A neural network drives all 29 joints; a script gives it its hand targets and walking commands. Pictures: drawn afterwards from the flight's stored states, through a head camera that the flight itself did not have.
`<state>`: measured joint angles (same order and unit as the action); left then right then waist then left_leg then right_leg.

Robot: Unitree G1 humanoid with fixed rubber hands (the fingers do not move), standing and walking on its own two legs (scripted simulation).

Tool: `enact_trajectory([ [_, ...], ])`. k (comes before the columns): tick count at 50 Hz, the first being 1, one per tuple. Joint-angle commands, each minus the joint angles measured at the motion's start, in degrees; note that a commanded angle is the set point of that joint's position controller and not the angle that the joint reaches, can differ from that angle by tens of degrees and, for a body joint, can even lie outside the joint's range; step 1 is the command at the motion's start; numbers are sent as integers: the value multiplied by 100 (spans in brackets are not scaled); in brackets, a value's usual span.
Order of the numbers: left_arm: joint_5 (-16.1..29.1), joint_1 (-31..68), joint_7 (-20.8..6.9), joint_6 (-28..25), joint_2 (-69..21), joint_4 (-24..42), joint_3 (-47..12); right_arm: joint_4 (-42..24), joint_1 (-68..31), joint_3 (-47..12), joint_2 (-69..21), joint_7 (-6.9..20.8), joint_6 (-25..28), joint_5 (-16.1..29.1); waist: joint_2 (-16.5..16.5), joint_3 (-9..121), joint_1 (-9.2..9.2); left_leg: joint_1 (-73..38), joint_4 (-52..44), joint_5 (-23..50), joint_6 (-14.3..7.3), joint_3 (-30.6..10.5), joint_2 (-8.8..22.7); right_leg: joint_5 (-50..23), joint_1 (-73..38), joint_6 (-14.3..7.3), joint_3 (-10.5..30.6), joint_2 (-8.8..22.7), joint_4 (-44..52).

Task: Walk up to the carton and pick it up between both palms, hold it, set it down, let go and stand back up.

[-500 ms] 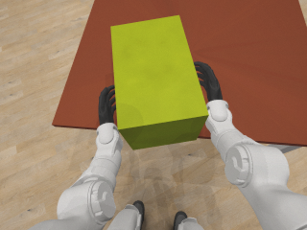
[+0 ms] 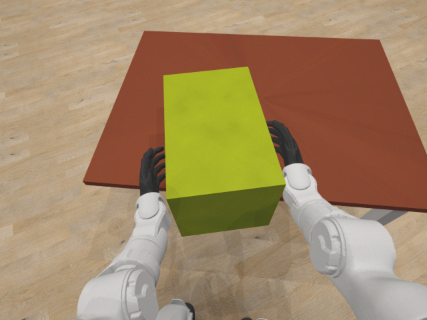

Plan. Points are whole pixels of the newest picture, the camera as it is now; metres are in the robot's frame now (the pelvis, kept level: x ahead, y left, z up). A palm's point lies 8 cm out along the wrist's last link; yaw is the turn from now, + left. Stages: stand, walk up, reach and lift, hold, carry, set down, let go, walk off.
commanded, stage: reach and lift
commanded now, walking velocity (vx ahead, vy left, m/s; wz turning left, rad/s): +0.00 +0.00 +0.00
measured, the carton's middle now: (215, 149) +0.46 +0.07 -0.02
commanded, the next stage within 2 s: hold in 1.84 s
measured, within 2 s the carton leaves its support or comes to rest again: neither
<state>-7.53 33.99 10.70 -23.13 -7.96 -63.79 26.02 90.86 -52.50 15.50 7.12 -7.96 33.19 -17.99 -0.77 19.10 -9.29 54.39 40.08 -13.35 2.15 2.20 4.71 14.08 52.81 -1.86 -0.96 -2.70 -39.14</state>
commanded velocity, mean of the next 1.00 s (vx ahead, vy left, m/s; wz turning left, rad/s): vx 0.00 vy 0.00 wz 0.00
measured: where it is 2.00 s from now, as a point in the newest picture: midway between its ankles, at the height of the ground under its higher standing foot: outside the picture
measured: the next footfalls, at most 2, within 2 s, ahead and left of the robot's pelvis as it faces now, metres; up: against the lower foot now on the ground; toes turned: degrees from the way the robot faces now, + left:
none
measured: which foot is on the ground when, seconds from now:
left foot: down 0.00-1.00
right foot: down 0.00-1.00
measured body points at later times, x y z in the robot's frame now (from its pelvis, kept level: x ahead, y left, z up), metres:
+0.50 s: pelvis -0.02 +0.00 +0.02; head -0.06 -0.01 +0.47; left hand +0.35 +0.18 +0.10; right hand +0.41 -0.09 +0.15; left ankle +0.03 +0.14 -0.70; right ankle +0.02 -0.10 -0.70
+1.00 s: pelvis +0.00 +0.00 +0.04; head -0.08 +0.00 +0.48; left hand +0.36 +0.19 +0.16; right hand +0.39 -0.09 +0.16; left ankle +0.03 +0.14 -0.70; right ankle +0.02 -0.10 -0.70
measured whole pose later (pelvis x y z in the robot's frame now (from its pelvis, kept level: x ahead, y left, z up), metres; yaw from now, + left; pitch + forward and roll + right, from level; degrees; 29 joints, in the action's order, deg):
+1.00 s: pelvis +0.00 +0.00 +0.04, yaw +2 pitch -3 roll +0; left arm -3.3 38.0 7.9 17.2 0.8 -50.3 14.3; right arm 64.5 -42.9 2.7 2.2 -11.8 -5.4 5.7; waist -0.8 9.1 -3.1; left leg 11.2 25.6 -10.8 2.1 1.7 2.5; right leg 12.8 9.5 -1.1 -1.6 -1.0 -25.8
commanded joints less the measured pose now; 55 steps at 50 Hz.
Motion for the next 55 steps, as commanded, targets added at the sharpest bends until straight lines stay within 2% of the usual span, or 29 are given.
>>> enact_trajectory([
  [1, 301, 5100, -550, -450, -2928, 1582, -3244, -1251, -2782, -1814, -4494, 801, -35, 10, -137, 4640, 760, -2419, -87, 1854, -48, 153, -658, -3118, -3373, 353, -280, -131, 350],
  [5, 386, 5964, -500, -252, -3013, 1987, -3395, -1636, -3027, -1973, -4909, 778, -480, 479, -30, 4382, 867, -2491, -186, 1529, -19, 132, -653, -2750, -3666, 333, -164, -107, 361],
  [6, 388, 6206, -475, -184, -3114, 1967, -3428, -1937, -3274, -2095, -5074, 779, -556, 619, 49, 4384, 762, -2473, -233, 1408, -7, 106, -652, -2628, -3745, 350, -132, -28, 438],
  [7, 476, 6467, -447, -144, -3088, 2130, -3536, -2006, -3399, -2106, -5115, 769, -687, 700, -3, 4417, 867, -2539, -249, 1439, -11, 86, -675, -2601, -3762, 360, -157, -60, 429],
  [8, 526, 6555, -360, -48, -3282, 2330, -3635, -2087, -3523, -2212, -5149, 842, -779, 871, 187, 4388, 732, -2856, -299, 1615, 48, 7, -602, -2302, -3524, 296, -219, -132, 524],
  [9, 611, 6538, -391, 38, -3177, 2261, -3658, -2451, -3611, -2333, -5286, 808, -914, 943, -84, 4337, 761, -2762, -258, 1432, 0, 62, -649, -2300, -3714, 318, -150, -110, 525],
  [10, 620, 6599, -393, 71, -3120, 2419, -3652, -2610, -3497, -2477, -5376, 767, -1048, 1123, -82, 4313, 755, -2752, -253, 1457, -13, 70, -675, -2474, -3985, 367, -63, -52, 533],
  [11, 634, 7011, -387, 143, -3317, 2494, -3829, -2562, -3583, -2409, -5475, 798, -1173, 1212, 172, 3983, 812, -2858, -368, 1327, 36, 1, -657, -2053, -3799, 319, -63, -40, 635],
  [13, 796, 7355, -381, 317, -3274, 2752, -3785, -2703, -3646, -2377, -5649, 797, -1462, 1383, 70, 3514, 803, -3024, -499, 1175, 10, -21, -662, -1693, -3853, 354, -60, -29, 701],
  [16, 903, 7859, -379, 654, -3346, 3081, -3885, -2835, -3819, -2405, -5665, 854, -1920, 1708, 310, 3011, 834, -3219, -729, 997, 62, -33, -645, -1190, -3876, 285, -13, 4, 945],
  [18, 913, 7912, -418, 1067, -3251, 2754, -3771, -2839, -4111, -2053, -5334, 876, -2229, 1803, 115, 2322, 1068, -3174, -964, 498, 11, -92, -596, -627, -3819, 263, -43, 41, 1124],
  [19, 955, 8344, -422, 1201, -3258, 3145, -3789, -2732, -4266, -1809, -5354, 876, -2380, 1833, 204, 2149, 1152, -3308, -1069, 362, 38, -117, -598, -390, -3812, 235, -43, 80, 1237],
  [22, 1035, 8516, -374, 1681, -3280, 3294, -3700, -2756, -4612, -1803, -5229, 951, -2730, 2151, 212, 1771, 1047, -3577, -1292, 119, 33, -109, -575, 45, -3694, 194, -51, 115, 1493],
  [23, 1043, 8581, -439, 1828, -3194, 3184, -3495, -2603, -4497, -1579, -5220, 918, -2886, 2068, 100, 1664, 1152, -3472, -1369, -31, -17, -117, -599, 116, -3888, 204, 13, 171, 1520],
  [24, 1102, 8777, -442, 1883, -3315, 3554, -3558, -2527, -4441, -1577, -5243, 921, -2950, 2131, 341, 1699, 1179, -3779, -1439, 193, 45, -130, -562, -57, -3886, 167, -64, 116, 1554],
  [27, 952, 8420, -575, 2197, -3150, 3036, -3127, -2492, -4498, -1286, -5248, 924, -3186, 2108, 76, 1386, 1135, -3843, -1573, 143, -23, -82, -599, -229, -4188, 237, -3, 209, 1674],
  [28, 809, 8130, -616, 2251, -3100, 3038, -2932, -2573, -4434, -1338, -5318, 900, -3209, 2150, 167, 1461, 1110, -3871, -1573, 260, -17, -45, -627, -430, -4411, 254, 13, 229, 1663],
  [29, 692, 8242, -661, 2339, -2932, 3080, -2793, -2109, -4177, -1050, -5282, 915, -3306, 2071, 208, 1249, 1183, -3937, -1678, 151, -16, -56, -625, -394, -4430, 239, 25, 259, 1729],
  [33, 560, 7519, -877, 2589, -2719, 2564, -2308, -2711, -4320, -1353, -5475, 816, -3417, 2291, -201, 776, 914, -3844, -1848, 338, -160, 27, -724, -1087, -5065, 436, 213, 403, 1836],
  [35, 391, 7303, -972, 2734, -2839, 2912, -2282, -2573, -3868, -1247, -5507, 763, -3469, 2273, 104, 741, 1071, -4216, -1884, 839, -55, -16, -720, -1713, -5285, 417, 175, 367, 1818],
  [37, 346, 6848, -1090, 2769, -2694, 2794, -2164, -3115, -4027, -1726, -5608, 664, -3423, 2461, -196, 868, 822, -4072, -1802, 1156, -140, 37, -797, -2540, -5750, 514, 318, 436, 1764],
  [38, 389, 6792, -1146, 2816, -2705, 3008, -2182, -3398, -4063, -1864, -5742, 576, -3448, 2583, -317, 1048, 889, -4222, -1760, 1365, -126, 14, -831, -2995, -5947, 605, 327, 416, 1754],
  [41, 494, 6631, -1150, 2890, -3066, 3930, -2594, -4134, -3769, -2394, -5927, 438, -3423, 2810, -80, 1767, 977, -4684, -1585, 2434, 18, -83, -873, -4443, -6437, 625, 331, 332, 1633],
  [42, 653, 6525, -1125, 2920, -3216, 4005, -2757, -4551, -4068, -2573, -5885, 399, -3408, 2986, 49, 2156, 893, -4679, -1509, 2608, 43, -103, -894, -4572, -6406, 630, 352, 320, 1538],
  [44, 712, 6464, -1093, 3021, -3314, 4579, -3022, -4902, -3854, -2872, -5867, 357, -3478, 3157, 173, 2363, 950, -5000, -1418, 3029, 146, -190, -882, -5132, -6448, 615, 243, 237, 1419],
  [47, 782, 5728, -1135, 3399, -3585, 4524, -3327, -6077, -4133, -3159, -5621, 214, -3554, 3335, 9, 1988, 1013, -5243, -1403, 3173, 184, -299, -846, -4997, -6296, 593, 183, 91, 1567],
  [49, 697, 5409, -1183, 3611, -3609, 4390, -3515, -6373, -4153, -3099, -5303, 160, -3664, 3187, 72, 1585, 1197, -5384, -1485, 2906, 198, -321, -816, -4448, -6079, 567, 125, 60, 1700],
  [50, 835, 5875, -1211, 3668, -3644, 4878, -3781, -6773, -4423, -3350, -5420, 140, -3680, 3282, 86, 1971, 1228, -5412, -1393, 3011, 167, -300, -807, -4352, -6251, 509, 147, 8, 1679],
  [55, 920, 6045, -1251, 4159, -3758, 4888, -4080, -7236, -4872, -3050, -4995, 216, -4024, 3139, 326, 1302, 1412, -5442, -1588, 2138, 180, -392, -604, -2264, -5497, 362, 5, -84, 1972],
])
